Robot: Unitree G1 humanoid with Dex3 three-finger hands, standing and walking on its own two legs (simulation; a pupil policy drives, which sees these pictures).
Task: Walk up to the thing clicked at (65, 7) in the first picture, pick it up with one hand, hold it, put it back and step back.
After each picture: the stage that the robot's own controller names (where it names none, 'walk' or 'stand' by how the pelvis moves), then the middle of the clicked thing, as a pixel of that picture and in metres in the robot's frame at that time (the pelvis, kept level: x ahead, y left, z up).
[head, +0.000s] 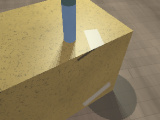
stand; (69, 19) +0.73 +0.07 +0.04
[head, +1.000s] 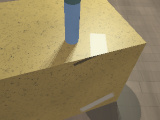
sink last; (72, 19) +0.66 +0.07 +0.06
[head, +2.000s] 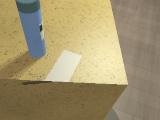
sink last; (33, 29) +0.51 +0.22 +0.08
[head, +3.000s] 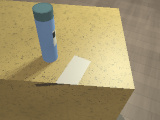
stand; (47, 36) +0.54 +0.16 +0.07
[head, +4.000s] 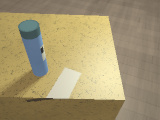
stand; (35, 51) +0.50 +0.20 +0.03
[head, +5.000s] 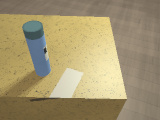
stand; (38, 51) +0.51 +0.19 +0.03
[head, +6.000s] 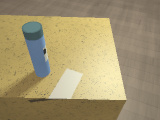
stand; (38, 52) +0.50 +0.19 +0.03
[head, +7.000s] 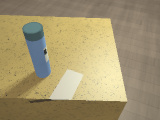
stand; (38, 53) +0.50 +0.19 +0.03
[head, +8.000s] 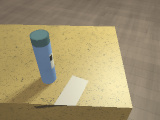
rise first; (44, 59) +0.49 +0.18 +0.03
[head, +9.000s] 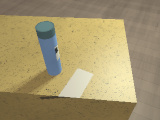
go down; (50, 51) +0.51 +0.18 +0.04
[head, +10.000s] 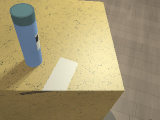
go down; (29, 39) +0.51 +0.17 +0.05
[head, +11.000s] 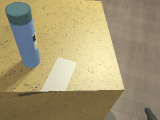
go down; (26, 39) +0.51 +0.17 +0.07
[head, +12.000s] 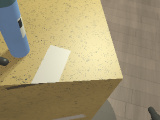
close in; (11, 25) +0.51 +0.18 +0.10
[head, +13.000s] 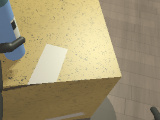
close; (4, 27) +0.50 +0.19 +0.10
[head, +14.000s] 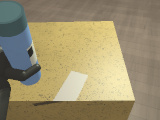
lift; (20, 51) +0.33 +0.16 +0.23
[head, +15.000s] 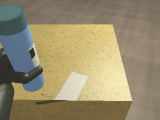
hold; (23, 55) +0.32 +0.17 +0.22
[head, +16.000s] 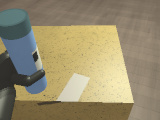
hold; (26, 58) +0.32 +0.16 +0.21
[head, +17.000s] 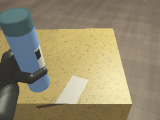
crouch; (29, 56) +0.33 +0.15 +0.22
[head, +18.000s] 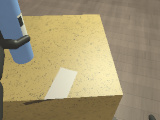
crouch; (12, 26) +0.46 +0.19 +0.20
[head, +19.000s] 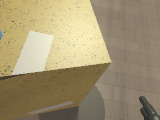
lower; out of the picture +0.54 +0.20 +0.12
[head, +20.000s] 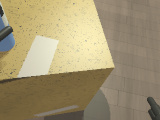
lower; out of the picture +0.52 +0.19 +0.12
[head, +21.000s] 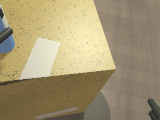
lower; out of the picture +0.52 +0.19 +0.12
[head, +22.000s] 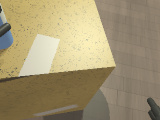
lower; out of the picture +0.53 +0.19 +0.12
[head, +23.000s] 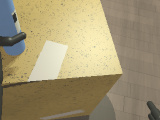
open; (4, 20) +0.51 +0.18 +0.11
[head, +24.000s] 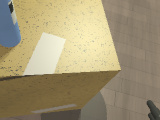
rise; out of the picture +0.51 +0.18 +0.11
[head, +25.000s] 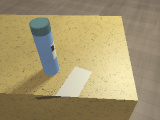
sink last; (46, 49) +0.50 +0.18 +0.07
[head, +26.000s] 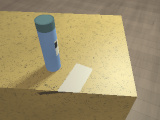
stand; (49, 46) +0.52 +0.17 +0.06
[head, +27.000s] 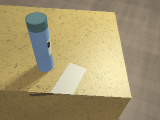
stand; (41, 45) +0.50 +0.18 +0.05
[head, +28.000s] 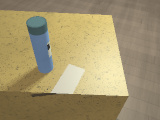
stand; (41, 47) +0.52 +0.18 +0.04
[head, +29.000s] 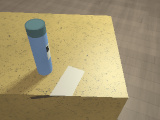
stand; (40, 50) +0.51 +0.18 +0.04
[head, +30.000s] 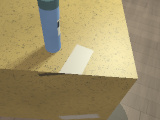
walk; (50, 25) +0.56 +0.13 +0.06
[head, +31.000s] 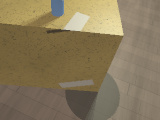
walk; out of the picture +0.83 +0.14 +0.05
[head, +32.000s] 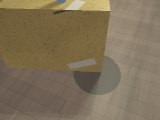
stand; out of the picture +1.18 +0.22 +0.05
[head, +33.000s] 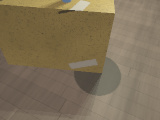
stand; out of the picture +1.19 +0.13 +0.04
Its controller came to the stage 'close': yes
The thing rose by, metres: 0.19
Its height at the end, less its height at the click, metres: +0.00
